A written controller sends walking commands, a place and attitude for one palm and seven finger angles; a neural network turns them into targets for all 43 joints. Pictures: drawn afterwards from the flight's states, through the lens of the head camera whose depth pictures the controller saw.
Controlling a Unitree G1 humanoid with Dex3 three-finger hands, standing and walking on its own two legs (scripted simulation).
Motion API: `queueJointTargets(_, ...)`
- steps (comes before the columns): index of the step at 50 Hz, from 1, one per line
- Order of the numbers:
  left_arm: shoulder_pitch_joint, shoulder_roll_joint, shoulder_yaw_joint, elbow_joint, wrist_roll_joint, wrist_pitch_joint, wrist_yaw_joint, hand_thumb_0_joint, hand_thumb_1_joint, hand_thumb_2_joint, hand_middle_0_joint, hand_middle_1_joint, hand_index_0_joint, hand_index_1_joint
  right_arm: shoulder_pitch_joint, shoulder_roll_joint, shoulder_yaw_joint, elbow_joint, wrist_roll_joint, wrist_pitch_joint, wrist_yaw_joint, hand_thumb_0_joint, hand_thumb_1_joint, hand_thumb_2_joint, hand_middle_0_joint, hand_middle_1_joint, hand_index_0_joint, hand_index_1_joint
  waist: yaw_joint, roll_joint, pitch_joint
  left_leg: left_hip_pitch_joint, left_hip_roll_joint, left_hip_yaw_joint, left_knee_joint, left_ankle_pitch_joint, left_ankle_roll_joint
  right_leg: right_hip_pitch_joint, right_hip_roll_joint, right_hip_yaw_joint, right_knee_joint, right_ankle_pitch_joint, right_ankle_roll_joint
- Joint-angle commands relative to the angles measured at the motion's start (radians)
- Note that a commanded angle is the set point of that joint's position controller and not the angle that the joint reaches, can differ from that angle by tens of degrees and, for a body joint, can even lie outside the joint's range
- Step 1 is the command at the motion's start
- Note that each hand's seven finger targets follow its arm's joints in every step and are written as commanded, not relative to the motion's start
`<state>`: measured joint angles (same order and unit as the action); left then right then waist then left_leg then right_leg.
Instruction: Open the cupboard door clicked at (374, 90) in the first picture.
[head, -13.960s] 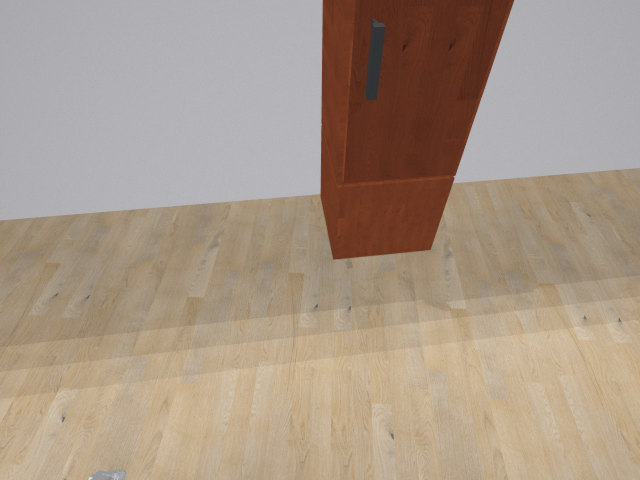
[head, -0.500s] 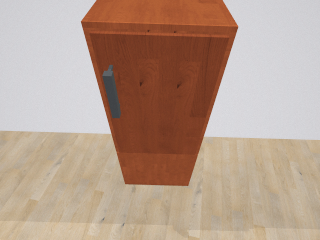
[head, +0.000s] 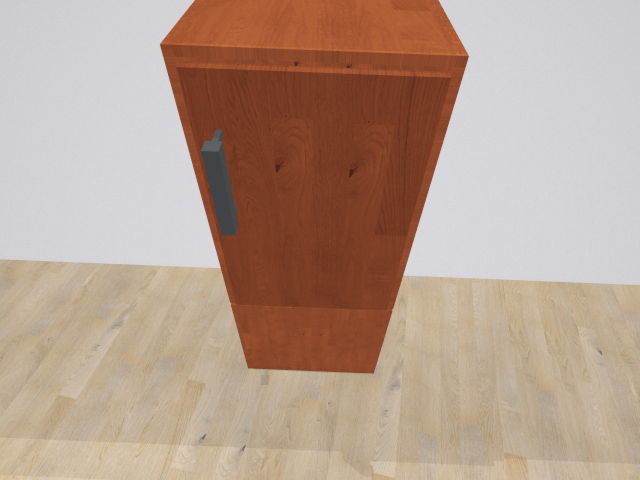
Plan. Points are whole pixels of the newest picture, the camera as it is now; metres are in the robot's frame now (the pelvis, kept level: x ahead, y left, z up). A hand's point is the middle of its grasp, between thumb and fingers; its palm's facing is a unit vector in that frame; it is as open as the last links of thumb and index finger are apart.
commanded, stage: look again from close up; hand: left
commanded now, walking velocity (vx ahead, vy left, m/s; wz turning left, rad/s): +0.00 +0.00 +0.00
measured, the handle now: (224, 184) +0.54 +0.19 +0.06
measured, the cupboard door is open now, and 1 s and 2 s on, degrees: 0 0 0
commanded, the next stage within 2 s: raise the hand with hooked fingers in 0.58 s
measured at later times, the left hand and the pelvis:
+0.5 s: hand out of the picture +0.03 +0.19 -0.18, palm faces +0.01 -0.97 -0.22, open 7.3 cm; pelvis +0.02 +0.01 -0.01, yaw +0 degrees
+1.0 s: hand (184, 424) +0.19 +0.18 -0.02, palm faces +0.04 -1.00 -0.04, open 8.0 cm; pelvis -0.01 -0.02 -0.05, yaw +3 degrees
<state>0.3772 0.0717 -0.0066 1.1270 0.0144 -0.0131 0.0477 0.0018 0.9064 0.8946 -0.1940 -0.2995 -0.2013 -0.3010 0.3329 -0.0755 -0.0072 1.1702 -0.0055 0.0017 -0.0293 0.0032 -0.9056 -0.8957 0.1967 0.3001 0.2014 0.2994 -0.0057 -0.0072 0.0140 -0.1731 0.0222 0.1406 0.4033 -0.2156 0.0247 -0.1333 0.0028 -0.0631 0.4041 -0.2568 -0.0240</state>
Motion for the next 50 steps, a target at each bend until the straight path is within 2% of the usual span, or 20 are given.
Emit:
queueJointTargets(1, 0.092, 0.069, 0.014, -0.013, -0.002, -0.014, 0.005, 0.000, 0.900, 0.900, -0.200, -0.300, -0.200, -0.300, 0.071, -0.075, -0.008, -0.015, -0.005, -0.014, -0.009, 0.000, -0.900, -0.900, 0.200, 0.300, 0.200, 0.300, 0.004, 0.004, 0.095, 0.002, 0.098, -0.116, -0.082, 0.056, -0.002, -0.101, -0.117, 0.114, -0.094, 0.108, -0.008)
queueJointTargets(3, 0.090, 0.071, 0.015, -0.015, -0.001, -0.015, 0.006, 0.000, 0.900, 0.900, -0.200, -0.300, -0.200, -0.300, 0.069, -0.077, -0.009, -0.018, -0.004, -0.015, -0.009, 0.000, -0.900, -0.900, 0.200, 0.300, 0.200, 0.300, 0.001, -0.002, 0.085, 0.009, 0.101, -0.116, -0.080, 0.068, -0.002, -0.094, -0.115, 0.113, -0.092, 0.124, -0.008)
queueJointTargets(4, 0.087, 0.138, 0.004, 0.000, 0.018, -0.034, 0.033, 0.000, 0.900, 0.900, -0.200, -0.300, -0.200, -0.300, -0.037, -0.147, -0.002, -0.103, 0.000, -0.034, 0.007, 0.000, -0.900, -0.900, 0.200, 0.300, 0.200, 0.300, 0.025, 0.009, 0.159, -0.118, 0.104, -0.107, 0.116, 0.118, -0.026, -0.143, -0.150, 0.135, -0.071, 0.335, -0.002)
queueJointTargets(5, 0.050, 0.160, 0.012, -0.050, 0.005, -0.039, 0.023, 0.000, 0.900, 0.900, -0.200, -0.300, -0.200, -0.300, 0.002, -0.101, -0.006, -0.125, -0.008, -0.018, 0.013, 0.000, -0.900, -0.900, 0.200, 0.300, 0.200, 0.300, -0.024, 0.047, 0.090, -0.071, 0.068, -0.125, 0.093, -0.088, -0.020, -0.181, -0.175, 0.175, -0.108, -0.010, -0.036)
queueJointTargets(6, 0.005, 0.156, 0.010, -0.068, 0.005, -0.039, 0.015, 0.000, 0.900, 0.900, -0.200, -0.300, -0.200, -0.300, 0.051, -0.109, -0.007, -0.119, -0.015, -0.016, 0.016, 0.000, -0.900, -0.900, 0.200, 0.300, 0.200, 0.300, -0.046, 0.043, 0.068, -0.072, 0.065, -0.126, 0.089, -0.098, -0.015, -0.210, -0.147, 0.157, -0.084, -0.168, -0.050)
queueJointTargets(8, 0.005, 0.138, 0.008, -0.073, 0.001, -0.043, 0.007, 0.000, 0.900, 0.900, -0.200, -0.300, -0.200, -0.300, 0.072, -0.105, -0.001, -0.121, -0.017, -0.026, 0.016, 0.000, -0.900, -0.900, 0.200, 0.300, 0.200, 0.300, -0.033, 0.083, 0.023, -0.063, 0.076, -0.144, 0.055, -0.042, 0.004, -0.173, -0.120, 0.122, -0.025, -0.085, -0.051)
queueJointTargets(14, 0.008, 0.122, 0.001, -0.063, -0.001, -0.030, -0.001, 0.000, 0.900, 0.900, -0.200, -0.300, -0.200, -0.300, 0.044, -0.139, 0.006, -0.132, -0.012, -0.041, 0.007, 0.000, -0.900, -0.900, 0.200, 0.300, 0.200, 0.300, 0.000, -0.018, 0.049, -0.080, 0.095, -0.161, -0.003, 0.069, 0.028, -0.109, -0.096, 0.088, 0.030, 0.058, -0.028)
queueJointTargets(33, -0.036, 0.198, 0.011, -0.063, -0.002, -0.020, -0.001, 0.000, 0.900, 0.900, -0.200, -0.300, -0.200, -0.300, -0.031, -0.190, 0.007, -0.081, -0.010, -0.040, -0.002, 0.000, -0.900, -0.900, 0.200, 0.300, 0.200, 0.300, 0.009, 0.007, 0.020, 0.028, 0.100, -0.124, -0.010, 0.244, 0.020, -0.044, -0.118, 0.096, 0.015, 0.273, -0.018)
queueJointTargets(34, 0.031, 0.205, 0.013, -0.041, 0.010, -0.026, 0.037, 0.000, 0.900, 0.900, -0.200, -0.300, -0.200, -0.300, -0.097, -0.219, -0.005, -0.155, 0.002, -0.035, 0.004, 0.000, -0.900, -0.900, 0.200, 0.300, 0.200, 0.300, 0.028, -0.072, 0.089, -0.065, 0.120, -0.096, 0.211, 0.339, -0.009, -0.103, -0.171, 0.155, -0.006, 0.623, 0.023)
queueJointTargets(35, -0.726, 0.481, 0.204, -1.576, -0.178, -0.237, 0.023, 0.000, 0.877, 0.890, -0.202, -0.315, -0.202, -0.315, -0.059, -0.377, -0.041, -0.475, 0.047, -0.183, -0.032, 0.000, -0.900, -0.900, 0.200, 0.300, 0.200, 0.300, -0.082, 0.098, -0.443, 0.195, 0.014, -0.155, 0.074, 0.498, 0.002, -0.028, -0.071, 0.052, 0.104, 0.579, -0.016)
queueJointTargets(36, -0.236, 0.379, 0.148, -1.336, -0.096, -0.194, 0.048, 0.000, 0.853, 0.880, -0.203, -0.330, -0.203, -0.330, -0.124, -0.296, -0.013, -0.442, 0.029, -0.279, -0.059, 0.000, -0.900, -0.900, 0.200, 0.300, 0.200, 0.300, 0.015, 0.334, -0.448, 0.365, 0.071, -0.188, 0.028, 0.664, 0.008, -0.114, -0.020, 0.034, 0.183, 0.265, -0.021)
queueJointTargets(37, 0.033, 0.166, 0.036, -1.192, -0.139, -0.064, 0.073, 0.000, 0.830, 0.870, -0.205, -0.345, -0.205, -0.345, -0.124, -0.247, -0.026, -0.436, 0.049, -0.301, -0.053, 0.000, -0.900, -0.900, 0.200, 0.300, 0.200, 0.300, -0.013, 0.302, -0.317, 0.273, 0.069, -0.181, 0.012, 0.687, -0.037, -0.196, -0.016, -0.017, 0.237, 0.045, -0.004)
queueJointTargets(38, 0.011, 0.065, -0.002, -1.150, -0.159, -0.050, 0.056, 0.000, 0.807, 0.860, -0.207, -0.360, -0.207, -0.360, -0.098, -0.245, -0.033, -0.416, 0.050, -0.302, -0.045, 0.000, -0.900, -0.900, 0.200, 0.300, 0.200, 0.300, -0.036, 0.162, -0.144, 0.175, 0.067, -0.178, 0.034, 0.620, -0.034, -0.266, -0.015, -0.019, 0.205, 0.012, 0.008)
queueJointTargets(39, -0.060, 0.122, 0.054, -1.162, -0.165, -0.086, 0.038, 0.000, 0.783, 0.850, -0.208, -0.375, -0.208, -0.375, -0.116, -0.284, -0.059, -0.469, 0.035, -0.308, -0.036, 0.000, -0.900, -0.900, 0.200, 0.300, 0.200, 0.300, -0.045, 0.072, -0.039, 0.057, 0.054, -0.192, 0.089, 0.471, -0.024, -0.315, -0.013, -0.031, 0.158, 0.013, 0.009)
queueJointTargets(41, 0.081, 0.155, 0.156, -1.030, -0.187, -0.199, -0.036, 0.000, 0.737, 0.830, -0.212, -0.405, -0.212, -0.405, -0.123, -0.304, -0.084, -0.515, 0.014, -0.297, -0.029, 0.000, -0.900, -0.900, 0.200, 0.300, 0.200, 0.300, -0.024, -0.145, -0.055, -0.115, 0.013, -0.163, 0.203, 0.244, -0.019, -0.347, -0.003, -0.050, 0.156, 0.120, 0.010)
queueJointTargets(42, 0.203, 0.153, 0.179, -0.949, -0.193, -0.257, -0.091, 0.000, 0.713, 0.820, -0.213, -0.420, -0.213, -0.420, -0.138, -0.303, -0.088, -0.544, 0.015, -0.292, -0.016, 0.000, -0.900, -0.900, 0.200, 0.300, 0.200, 0.300, 0.014, -0.132, -0.066, -0.172, -0.005, -0.152, 0.246, 0.261, -0.023, -0.342, -0.005, -0.048, 0.209, 0.192, 0.004)
queueJointTargets(43, 0.255, 0.112, 0.176, -0.914, -0.214, -0.328, -0.154, 0.000, 0.690, 0.810, -0.215, -0.435, -0.215, -0.435, -0.149, -0.296, -0.090, -0.569, 0.011, -0.284, -0.004, 0.000, -0.900, -0.900, 0.200, 0.300, 0.200, 0.300, 0.037, -0.199, -0.118, -0.239, -0.013, -0.141, 0.292, 0.259, -0.030, -0.361, 0.003, -0.056, 0.285, 0.224, 0.004)
queueJointTargets(45, 0.250, 0.109, 0.179, -0.920, -0.251, -0.480, -0.288, 0.000, 0.643, 0.790, -0.218, -0.465, -0.218, -0.465, -0.201, -0.299, -0.101, -0.624, 0.012, -0.284, 0.018, 0.000, -0.900, -0.900, 0.200, 0.300, 0.200, 0.300, 0.058, -0.185, -0.163, -0.374, -0.029, -0.121, 0.390, 0.163, -0.037, -0.431, -0.001, -0.030, 0.395, 0.213, 0.002)
queueJointTargets(47, 0.188, 0.223, 0.268, -0.921, -0.275, -0.596, -0.413, 0.000, 0.597, 0.770, -0.222, -0.495, -0.222, -0.495, -0.208, -0.308, -0.106, -0.666, 0.021, -0.287, 0.034, 0.000, -0.900, -0.900, 0.200, 0.300, 0.200, 0.300, 0.066, -0.059, -0.203, -0.453, -0.038, -0.119, 0.474, 0.105, -0.040, -0.461, -0.020, 0.027, 0.467, 0.200, -0.011)
queueJointTargets(50, 0.038, 0.289, 0.330, -1.055, -0.340, -0.572, -0.465, 0.000, 0.527, 0.740, -0.227, -0.540, -0.227, -0.540, -0.227, -0.311, -0.097, -0.772, 0.041, -0.271, 0.015, 0.000, -0.900, -0.900, 0.200, 0.300, 0.200, 0.300, 0.058, -0.021, -0.308, -0.506, -0.053, -0.090, 0.526, -0.008, -0.015, -0.466, -0.024, 0.098, 0.446, 0.011, 0.004)
